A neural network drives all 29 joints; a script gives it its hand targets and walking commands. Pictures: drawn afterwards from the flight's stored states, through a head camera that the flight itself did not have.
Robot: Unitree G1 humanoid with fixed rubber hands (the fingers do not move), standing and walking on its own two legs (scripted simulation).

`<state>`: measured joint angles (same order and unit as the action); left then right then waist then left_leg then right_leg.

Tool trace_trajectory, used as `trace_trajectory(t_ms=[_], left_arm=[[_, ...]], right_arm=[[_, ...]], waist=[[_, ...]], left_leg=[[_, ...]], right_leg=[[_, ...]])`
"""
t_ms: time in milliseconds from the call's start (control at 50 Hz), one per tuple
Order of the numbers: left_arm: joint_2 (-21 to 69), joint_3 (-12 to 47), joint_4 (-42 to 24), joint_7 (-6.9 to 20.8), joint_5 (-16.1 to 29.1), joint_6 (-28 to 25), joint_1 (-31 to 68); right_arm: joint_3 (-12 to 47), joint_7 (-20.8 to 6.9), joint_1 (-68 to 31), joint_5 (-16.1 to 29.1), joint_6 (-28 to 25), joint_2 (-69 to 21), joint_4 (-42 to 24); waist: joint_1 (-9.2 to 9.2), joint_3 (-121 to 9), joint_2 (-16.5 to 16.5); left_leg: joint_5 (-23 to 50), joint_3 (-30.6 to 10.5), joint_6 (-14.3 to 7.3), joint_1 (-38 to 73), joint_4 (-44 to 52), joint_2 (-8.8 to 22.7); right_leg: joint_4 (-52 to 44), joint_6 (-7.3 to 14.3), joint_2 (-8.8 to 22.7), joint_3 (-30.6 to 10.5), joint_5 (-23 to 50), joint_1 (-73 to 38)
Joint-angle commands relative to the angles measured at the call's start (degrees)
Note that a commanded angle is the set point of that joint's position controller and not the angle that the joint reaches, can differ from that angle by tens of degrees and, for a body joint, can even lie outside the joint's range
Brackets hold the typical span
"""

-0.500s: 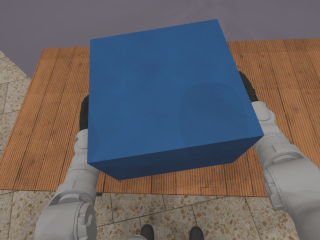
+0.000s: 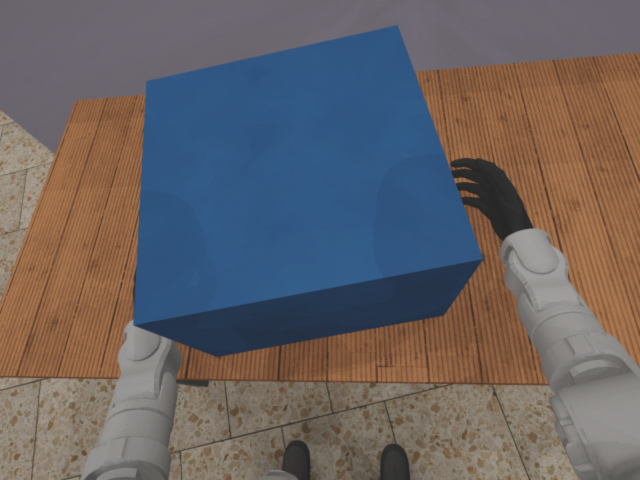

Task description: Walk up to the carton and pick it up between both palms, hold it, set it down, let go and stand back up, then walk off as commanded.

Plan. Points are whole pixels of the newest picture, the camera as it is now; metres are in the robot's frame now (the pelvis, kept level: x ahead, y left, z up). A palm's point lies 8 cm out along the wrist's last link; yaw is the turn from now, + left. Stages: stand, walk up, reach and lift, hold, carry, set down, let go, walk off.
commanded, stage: set down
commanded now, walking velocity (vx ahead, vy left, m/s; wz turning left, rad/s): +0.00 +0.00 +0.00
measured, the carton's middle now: (300, 202) +0.44 +0.08 +0.02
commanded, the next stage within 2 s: none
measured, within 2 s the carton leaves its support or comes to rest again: neither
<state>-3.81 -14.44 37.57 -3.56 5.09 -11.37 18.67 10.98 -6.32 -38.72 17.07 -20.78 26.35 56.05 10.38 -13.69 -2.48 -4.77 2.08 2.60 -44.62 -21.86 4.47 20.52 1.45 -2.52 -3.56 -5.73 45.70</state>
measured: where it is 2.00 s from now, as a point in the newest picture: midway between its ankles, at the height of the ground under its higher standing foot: outside the picture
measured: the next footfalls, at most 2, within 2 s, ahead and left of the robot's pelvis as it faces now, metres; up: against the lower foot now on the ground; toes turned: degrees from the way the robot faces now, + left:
none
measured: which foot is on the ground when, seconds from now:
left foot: down 0.00-1.00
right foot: down 0.00-1.00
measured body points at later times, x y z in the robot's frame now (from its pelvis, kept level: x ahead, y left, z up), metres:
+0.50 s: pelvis -0.05 +0.02 +0.00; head +0.05 +0.02 +0.44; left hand +0.25 +0.30 +0.00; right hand +0.38 -0.20 +0.02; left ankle -0.02 +0.17 -0.73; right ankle +0.00 -0.09 -0.73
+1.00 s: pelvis -0.02 +0.02 +0.01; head +0.04 +0.02 +0.46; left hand +0.22 +0.28 +0.02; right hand +0.30 -0.24 +0.01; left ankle -0.02 +0.17 -0.73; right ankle +0.00 -0.09 -0.73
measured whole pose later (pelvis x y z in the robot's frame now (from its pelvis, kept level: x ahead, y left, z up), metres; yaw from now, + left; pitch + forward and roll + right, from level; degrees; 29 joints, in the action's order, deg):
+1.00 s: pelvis -0.02 +0.02 +0.01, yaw -1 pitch +11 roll -1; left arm -5.2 -8.0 8.4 -10.7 5.1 1.8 -4.6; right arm 1.2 -17.6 -8.9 24.3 -15.4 31.3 42.1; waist 6.8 -4.6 -0.6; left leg -11.0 1.9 3.1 -23.4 -24.0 5.1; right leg 21.4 1.0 -3.1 -3.5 -7.8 24.3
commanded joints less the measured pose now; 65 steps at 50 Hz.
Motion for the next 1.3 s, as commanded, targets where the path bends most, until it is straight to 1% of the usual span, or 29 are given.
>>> trace_trajectory(t_ms=[0,80,100,180,300,400,420,440,460,480,560,580,600,640,660,740,760,780,900,940,1000,1060,1080,1120,1140,1160,1200,1220,1280], left_arm=[[-14.4,2.7,-16.4,1.5,7.0,-3.1,10.0],[-15.9,2.0,-16.3,1.0,6.9,-2.8,10.4],[-16.1,1.9,-14.0,0.8,7.3,-2.5,10.7],[-14.7,4.5,-20.3,-1.0,7.7,0.2,9.0],[-11.3,9.5,-22.5,-4.4,8.2,5.0,12.1],[-9.3,11.7,-26.9,-6.4,6.7,8.8,7.7],[-9.2,12.0,-27.3,-6.6,7.2,9.2,8.0],[-8.8,12.7,-32.2,-7.4,6.9,9.5,8.5],[-8.1,13.2,-33.5,-7.3,6.7,9.9,4.1],[-8.3,12.2,-35.6,-7.4,6.2,10.1,2.2],[-7.9,14.4,-36.3,-8.3,7.3,10.3,2.5],[-6.8,13.6,-40.0,-8.3,6.6,10.5,-4.0],[-7.7,13.9,-37.8,-8.2,6.7,11.0,1.3],[-6.9,13.7,-40.7,-8.2,6.1,11.2,-6.0],[-8.0,12.8,-39.0,-8.2,6.0,11.4,-0.4],[-7.9,12.2,-45.0,-8.2,5.5,11.6,-10.2],[-7.5,12.0,-41.2,-7.9,5.1,12.3,-6.2],[-5.9,12.2,-43.0,-7.5,4.8,12.6,-14.1],[-6.8,10.7,-46.2,-6.7,3.7,12.2,-15.2],[-5.5,10.5,-48.1,-6.7,2.3,11.8,-20.7],[-4.8,10.5,-48.8,-6.7,1.9,11.5,-23.3],[-4.5,11.5,-49.8,-6.6,1.4,11.6,-25.5],[-4.7,11.5,-50.7,-7.1,1.3,11.1,-24.1],[-5.1,11.9,-51.7,-7.2,1.1,11.1,-26.0],[-3.3,12.8,-52.7,-7.2,0.9,11.1,-32.8],[-3.4,13.0,-53.4,-7.1,1.1,10.8,-31.1],[-4.9,12.2,-53.8,-7.5,1.8,9.9,-28.5],[-3.3,13.1,-52.4,-7.4,1.4,10.4,-30.6],[-4.7,13.3,-54.6,-8.0,1.6,9.7,-30.4]], right_arm=[[-2.8,1.0,-18.2,10.2,-2.4,15.2,-16.3],[-3.4,0.5,-16.9,11.6,-0.1,17.6,-14.1],[-2.3,0.3,-17.1,12.0,0.7,17.1,-13.7],[-4.6,-1.8,-13.0,13.4,3.3,20.0,-12.4],[-7.0,-6.5,-11.9,14.5,6.8,22.7,-7.5],[-11.6,-9.0,-4.4,13.7,7.7,23.7,-7.7],[-11.2,-9.5,-5.1,14.0,8.0,23.8,-9.3],[-12.9,-10.0,-4.6,14.1,7.5,24.4,-11.2],[-13.3,-10.1,-0.5,13.8,7.3,24.7,-11.4],[-12.7,-10.1,1.4,14.2,6.8,24.0,-13.8],[-15.7,-11.4,1.3,13.3,6.2,25.0,-15.4],[-14.8,-11.5,7.5,14.1,5.7,24.5,-18.7],[-15.7,-11.6,3.6,13.8,5.9,24.7,-18.1],[-15.4,-11.7,10.2,14.0,5.2,25.0,-20.0],[-15.4,-11.8,4.9,13.8,5.3,24.9,-19.5],[-15.1,-11.3,14.6,15.1,3.9,25.4,-24.0],[-15.8,-11.4,11.0,13.9,4.2,26.1,-20.6],[-14.4,-11.5,18.4,14.6,4.1,25.4,-22.4],[-14.7,-10.9,18.6,14.0,2.0,27.4,-25.7],[-13.6,-10.9,24.1,15.3,1.3,27.2,-25.1],[-12.7,-11.2,26.8,15.6,1.3,26.4,-25.3],[-13.5,-11.3,29.1,15.0,1.0,27.2,-25.2],[-13.4,-11.7,27.4,15.3,0.6,26.8,-25.3],[-14.2,-11.7,29.3,14.9,0.5,26.5,-25.5],[-14.1,-11.9,35.6,15.0,0.5,27.4,-25.0],[-14.7,-11.9,34.3,14.7,0.3,27.4,-25.2],[-14.1,-12.0,32.3,14.9,0.1,25.3,-28.1],[-14.4,-12.3,35.2,14.2,0.7,25.7,-25.7],[-15.3,-12.6,35.3,14.2,0.8,25.0,-29.3]], waist=[[-3.77,-44.4,20.3],[-4.24,-38.5,19.8],[-3.38,-35.6,20.1],[-4.45,-31.9,15.6],[-4.78,-23.4,8.5],[-6.93,-20.3,3.6],[-6.28,-18.5,4.6],[-6.78,-21.0,2.8],[-7.75,-19.8,3.9],[-7.18,-21.2,3.8],[-8.08,-17.3,5.3],[-7.18,-19.1,5.6],[-7.91,-17.8,5.2],[-8.12,-17.3,5.6],[-7.67,-15.4,5.9],[-8.68,-16.7,7.2],[-9.40,-14.1,6.7],[-9.32,-14.0,8.1],[-10.13,-12.4,9.3],[-9.76,-10.3,8.3],[-9.13,-8.0,8.8],[-11.07,-7.5,8.7],[-9.92,-7.3,6.9],[-10.71,-6.4,7.3],[-10.71,-4.3,7.7],[-11.67,-5.4,8.0],[-10.24,-5.1,7.7],[-11.38,-3.0,8.2],[-10.25,-2.9,6.9]], left_leg=[[20.6,0.1,-2.7,12.8,-1.6,-5.1],[16.9,0.2,-2.7,13.1,-0.3,-4.7],[15.1,0.3,-2.8,12.3,-0.3,-4.5],[16.4,0.4,-2.2,18.3,-1.2,-4.2],[7.2,-0.3,-1.4,24.3,-1.5,-3.7],[-0.3,-2.6,-0.7,26.9,-1.0,-3.7],[-2.6,-2.4,-1.0,25.7,-1.1,-3.9],[-1.7,-3.1,-0.7,26.6,-0.9,-3.6],[-2.0,-3.5,-0.7,28.7,-1.3,-3.8],[-0.4,-3.1,-0.7,30.0,-1.5,-4.1],[-8.4,-4.2,-1.3,27.7,-0.4,-3.9],[-3.4,-3.9,-1.2,30.4,-0.8,-3.9],[-6.8,-3.9,-1.5,28.9,-0.7,-4.2],[-1.6,-3.7,-1.5,30.6,-0.9,-4.3],[-6.0,-3.4,-1.9,28.5,-0.6,-4.6],[4.2,-2.4,-2.1,32.2,-1.2,-4.8],[1.7,-2.0,-2.3,31.0,-0.8,-4.7],[6.0,-2.1,-2.2,33.5,-0.8,-4.7],[9.4,-1.5,-2.4,32.5,-0.6,-5.1],[12.0,-1.8,-2.0,33.4,-0.5,-5.3],[11.2,-1.3,-2.2,32.8,0.0,-5.2],[11.2,-1.9,-2.0,32.7,0.1,-5.3],[10.9,-1.7,-1.8,32.1,0.1,-5.2],[10.6,-1.7,-1.8,32.1,0.0,-5.2],[12.9,-1.9,-1.4,34.3,0.2,-4.9],[12.2,-2.0,-1.4,34.3,-0.2,-4.7],[9.3,-1.4,-1.7,32.4,-0.3,-5.3],[7.6,-1.7,-1.6,33.0,0.2,-5.1],[6.0,-1.3,-1.4,33.7,0.1,-4.8]], right_leg=[[10.9,-7.1,0.4,1.6,50.1,-53.2],[9.5,-6.6,0.1,0.9,41.2,-53.9],[9.1,-6.5,0.2,0.5,37.3,-53.3],[7.0,-3.6,-1.8,1.9,24.0,-49.1],[2.8,0.6,-3.2,4.0,0.1,-35.3],[1.6,2.3,-2.6,4.1,-4.7,-32.6],[1.9,2.1,-2.4,3.6,-6.4,-32.7],[2.5,2.2,-2.7,4.4,-4.0,-33.3],[2.1,1.9,-2.5,4.2,-2.5,-33.7],[1.9,1.7,-2.4,4.1,-0.6,-34.9],[2.1,1.5,-1.5,3.7,-7.0,-33.7],[2.5,1.5,-2.0,3.9,-2.2,-36.8],[2.1,1.3,-1.3,3.6,-4.8,-34.8],[2.1,1.5,-1.6,3.9,-0.3,-37.1],[1.7,1.3,-1.1,3.3,-5.1,-34.6],[1.8,1.0,-1.5,4.2,5.0,-39.4],[1.5,1.3,-1.5,4.5,1.5,-36.5],[0.9,1.1,-1.6,4.6,6.3,-39.4],[1.8,0.7,-1.7,4.5,13.8,-41.7],[1.7,0.7,-1.8,4.4,17.0,-43.1],[1.4,1.2,-1.6,4.1,16.3,-44.0],[1.4,1.1,-1.5,3.7,18.2,-44.1],[1.7,1.7,-1.6,4.0,16.4,-43.1],[1.6,1.6,-1.5,3.9,16.5,-43.1],[0.7,1.5,-1.8,4.4,17.6,-43.6],[0.8,1.4,-1.8,3.9,16.8,-42.8],[0.3,1.7,-1.3,3.6,12.3,-41.7],[-0.4,2.0,-1.2,3.4,9.7,-41.1],[-1.0,2.2,-1.2,3.4,5.3,-38.1]])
